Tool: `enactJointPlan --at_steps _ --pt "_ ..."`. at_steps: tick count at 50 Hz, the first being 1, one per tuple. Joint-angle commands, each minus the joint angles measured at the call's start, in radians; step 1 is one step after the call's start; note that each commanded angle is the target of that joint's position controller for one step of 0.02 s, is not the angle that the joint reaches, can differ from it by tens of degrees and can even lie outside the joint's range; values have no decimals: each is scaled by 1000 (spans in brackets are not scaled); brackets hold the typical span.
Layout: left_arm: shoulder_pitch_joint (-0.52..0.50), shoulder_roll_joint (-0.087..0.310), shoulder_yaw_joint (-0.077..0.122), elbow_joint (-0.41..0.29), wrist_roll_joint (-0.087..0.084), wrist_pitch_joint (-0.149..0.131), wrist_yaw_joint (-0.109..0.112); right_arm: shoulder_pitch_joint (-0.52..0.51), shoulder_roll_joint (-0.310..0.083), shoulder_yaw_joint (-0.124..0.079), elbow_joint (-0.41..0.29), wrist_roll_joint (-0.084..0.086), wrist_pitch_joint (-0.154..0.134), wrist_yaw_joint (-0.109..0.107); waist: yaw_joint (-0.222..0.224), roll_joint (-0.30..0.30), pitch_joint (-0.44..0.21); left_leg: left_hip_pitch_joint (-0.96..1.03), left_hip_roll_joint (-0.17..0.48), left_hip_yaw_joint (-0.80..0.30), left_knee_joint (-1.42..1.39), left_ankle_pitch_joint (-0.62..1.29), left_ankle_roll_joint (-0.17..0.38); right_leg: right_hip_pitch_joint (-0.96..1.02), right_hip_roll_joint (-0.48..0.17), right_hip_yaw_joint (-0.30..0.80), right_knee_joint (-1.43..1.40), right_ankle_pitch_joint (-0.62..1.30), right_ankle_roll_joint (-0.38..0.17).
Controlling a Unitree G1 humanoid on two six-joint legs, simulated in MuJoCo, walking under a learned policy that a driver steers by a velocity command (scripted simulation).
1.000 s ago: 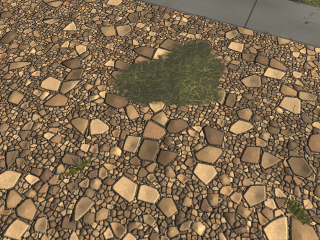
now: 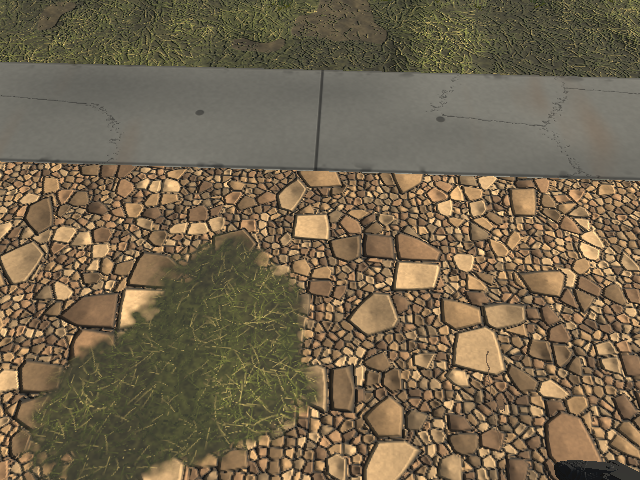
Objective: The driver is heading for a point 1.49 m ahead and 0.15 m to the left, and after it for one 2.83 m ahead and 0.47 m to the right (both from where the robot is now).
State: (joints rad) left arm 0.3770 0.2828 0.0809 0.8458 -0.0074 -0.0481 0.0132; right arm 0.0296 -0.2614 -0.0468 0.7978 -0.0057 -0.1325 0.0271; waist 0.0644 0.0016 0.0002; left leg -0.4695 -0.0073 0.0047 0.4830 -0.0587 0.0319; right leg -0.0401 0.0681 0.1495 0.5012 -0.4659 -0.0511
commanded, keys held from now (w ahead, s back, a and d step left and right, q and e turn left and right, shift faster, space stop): w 1.00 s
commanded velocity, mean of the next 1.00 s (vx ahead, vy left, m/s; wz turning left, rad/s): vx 0.50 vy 0.00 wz -0.04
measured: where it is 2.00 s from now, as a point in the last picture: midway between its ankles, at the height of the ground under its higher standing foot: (365, 231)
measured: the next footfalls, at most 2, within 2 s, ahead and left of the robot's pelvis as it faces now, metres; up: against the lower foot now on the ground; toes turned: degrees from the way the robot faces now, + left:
right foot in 0.52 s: +0.45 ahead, -0.14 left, +0.00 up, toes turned -3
left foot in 1.04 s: +0.74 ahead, +0.10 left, +0.00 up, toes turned +2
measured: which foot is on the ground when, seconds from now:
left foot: down 0.00-0.54, up 0.56-1.00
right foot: up 0.00-0.50, down 0.52-1.00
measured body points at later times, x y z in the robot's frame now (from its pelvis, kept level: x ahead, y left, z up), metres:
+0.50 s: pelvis +0.27 -0.02 +0.00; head +0.30 -0.02 +0.45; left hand +0.52 +0.20 -0.07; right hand +0.23 -0.30 -0.13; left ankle +0.12 +0.11 -0.72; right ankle +0.41 -0.13 -0.72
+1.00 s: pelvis +0.54 -0.02 +0.01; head +0.57 -0.02 +0.46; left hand +0.53 +0.26 -0.12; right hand +0.76 -0.25 -0.08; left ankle +0.71 +0.11 -0.71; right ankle +0.41 -0.13 -0.72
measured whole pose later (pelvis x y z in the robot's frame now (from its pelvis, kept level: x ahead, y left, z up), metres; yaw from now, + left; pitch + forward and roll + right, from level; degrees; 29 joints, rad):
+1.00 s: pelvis +0.54 -0.02 +0.01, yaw +0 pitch +3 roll -2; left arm 0.39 0.28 0.06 0.91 -0.02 -0.06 0.00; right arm 0.03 -0.26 -0.03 0.78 0.01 -0.08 0.04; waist 0.08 0.04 0.01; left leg -0.57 0.06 0.00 0.52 0.00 0.03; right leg 0.05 0.04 -0.05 0.25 -0.34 -0.01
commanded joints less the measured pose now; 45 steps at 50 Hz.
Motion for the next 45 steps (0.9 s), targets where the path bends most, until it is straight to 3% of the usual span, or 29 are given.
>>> enactJointPlan --at_steps 1,2,3,4,5,6,9,11,16,19,21,23,24,25,26,27,28,29,30,31,32,33,36,39,42,45 --pt "134 8 -15 -74 -11 -28 -2 393 -281 -88 50 -1 0 3 -126 328 -361 841 391 -671 -109 -179 286 -569 32 -35 675 -52 13" --pt "77 97 -2 -67 -24 -36 -2 386 -189 -62 45 26 4 7 -158 220 -282 816 380 -736 -174 -394 256 -701 -17 42 782 -107 6" --pt "-33 134 7 -95 -30 -40 -4 306 -147 -49 27 25 9 3 -161 127 -141 685 349 -597 -194 -383 213 -749 -62 15 791 -15 1" --pt "-94 126 5 -110 -18 -42 -3 241 -135 -41 11 11 16 1 -138 50 -69 552 313 -492 -215 -277 196 -722 -108 -27 754 66 2" --pt "-117 113 8 -119 -4 -43 -3 206 -118 -34 6 1 18 1 -114 34 -23 453 285 -429 -242 -183 198 -695 -140 -41 694 117 6" --pt "-104 101 10 -120 -2 -40 -4 193 -108 -28 7 -9 16 0 -88 68 -21 395 261 -380 -259 -105 195 -640 -165 -44 655 145 9" --pt "-96 58 2 -121 -2 -28 -4 211 -119 -30 25 4 13 -3 -69 88 -18 345 231 -269 -309 30 204 -615 -187 -77 543 179 29" --pt "-160 46 -4 -145 4 -26 -3 233 -151 -38 37 9 16 -12 -80 68 -4 343 233 -223 -335 97 209 -648 -196 -91 435 265 49" --pt "-309 20 -19 -178 -2 -35 -17 298 -165 -39 67 23 32 -23 -128 65 25 344 178 -97 -347 120 162 -580 -160 -134 147 520 56" --pt "-396 24 -22 -209 -11 -40 -32 357 -170 -38 94 27 44 -23 -157 67 51 408 210 -104 -324 106 159 -578 -140 -144 68 535 47" --pt "-431 35 -21 -229 -13 -46 -43 372 -178 -40 106 29 56 -26 -154 73 63 474 244 -117 -290 140 151 -592 -130 -142 31 479 27" --pt "-407 58 -13 -231 -12 -51 -50 363 -195 -46 111 30 67 -31 -122 88 46 521 265 -120 -232 244 132 -536 -114 -149 -1 409 0" --pt "-346 80 -2 -217 -8 -52 -50 344 -205 -49 107 31 71 -33 -80 96 8 524 254 -102 -160 393 119 -436 -88 -172 -22 392 -19" --pt "-212 118 19 -175 -4 -52 -44 331 -195 -44 103 31 75 -35 -12 82 -74 491 210 -63 -11 515 95 -243 -64 -195 -45 414 -48" --pt "-31 176 41 -133 6 -50 -35 320 -162 -29 81 16 73 -37 61 37 -211 328 163 -25 232 390 61 54 -167 -92 8 459 -103" --pt "70 280 64 -113 18 -42 -30 430 -51 7 56 6 52 -30 36 -204 -360 -85 0 26 633 -88 -12 448 -424 347 -31 339 -260" --pt "94 204 43 -104 3 -35 -32 416 -93 0 74 18 29 -21 53 -243 -416 -229 -23 -103 775 -520 -8 472 -473 579 -164 214 -297" --pt "16 156 24 -112 -1 -35 -31 326 -169 -22 47 44 17 -14 44 -172 -241 -320 39 -108 834 -471 5 340 -435 443 -187 159 -244" --pt "-56 130 14 -123 0 -33 -30 259 -166 -21 32 47 14 -14 19 -107 -141 -311 88 -78 797 -376 10 187 -390 313 -213 195 -212" --pt "-114 104 5 -126 6 -34 -34 230 -153 -23 27 32 19 -18 -12 -64 -65 -275 118 -65 730 -312 3 46 -349 226 -253 258 -196" --pt "-151 79 -3 -130 16 -39 -37 243 -141 -28 33 21 32 -22 -49 -72 -32 -212 146 -72 681 -262 0 -53 -315 164 -293 309 -182" --pt "-168 84 -1 -126 17 -44 -40 269 -119 -24 38 21 45 -22 -74 -102 -26 -158 154 -72 655 -239 -10 -118 -308 135 -324 340 -189" --pt "-151 106 7 -99 11 -61 -37 242 -93 -21 28 12 65 -29 -90 -75 -2 -172 161 -62 553 -146 -36 -166 -288 40 -370 445 -202" --pt "-106 124 11 -70 7 -57 -24 141 -80 -17 -3 4 60 -24 -65 -53 20 -205 155 -55 365 32 -47 -141 -266 -31 -382 498 -182" --pt "-58 142 14 -42 -1 -51 -15 33 -60 -7 -31 11 51 -13 -25 -52 42 -158 120 -23 186 161 -43 -127 -246 -84 -387 476 -155" --pt "3 154 17 -4 -10 -40 -12 -52 -64 -3 -64 19 46 0 6 -51 64 -168 100 -20 97 161 -33 -40 -279 -77 -361 458 -151"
